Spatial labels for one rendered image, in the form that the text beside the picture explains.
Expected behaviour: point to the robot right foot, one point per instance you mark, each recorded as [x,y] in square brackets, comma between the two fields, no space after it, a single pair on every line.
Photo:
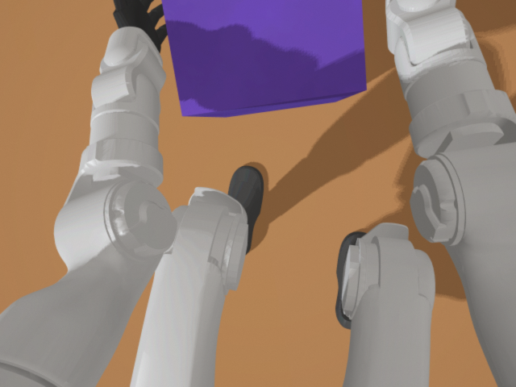
[348,240]

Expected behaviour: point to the right robot upper arm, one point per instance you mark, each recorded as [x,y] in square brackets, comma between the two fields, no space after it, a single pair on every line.
[466,200]

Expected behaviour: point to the robot right thigh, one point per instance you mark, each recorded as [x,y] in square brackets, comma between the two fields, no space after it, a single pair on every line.
[390,342]

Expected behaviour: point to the robot left forearm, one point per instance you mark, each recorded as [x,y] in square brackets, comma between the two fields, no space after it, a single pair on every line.
[125,119]

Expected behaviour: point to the left robot hand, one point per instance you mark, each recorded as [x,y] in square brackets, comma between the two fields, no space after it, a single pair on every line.
[133,13]

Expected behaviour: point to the robot right forearm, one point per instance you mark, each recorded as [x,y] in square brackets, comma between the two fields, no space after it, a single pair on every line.
[444,79]

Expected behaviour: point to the carton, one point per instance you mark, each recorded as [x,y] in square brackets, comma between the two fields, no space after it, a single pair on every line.
[237,57]

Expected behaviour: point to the left robot upper arm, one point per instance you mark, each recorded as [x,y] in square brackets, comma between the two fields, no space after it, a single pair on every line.
[64,335]

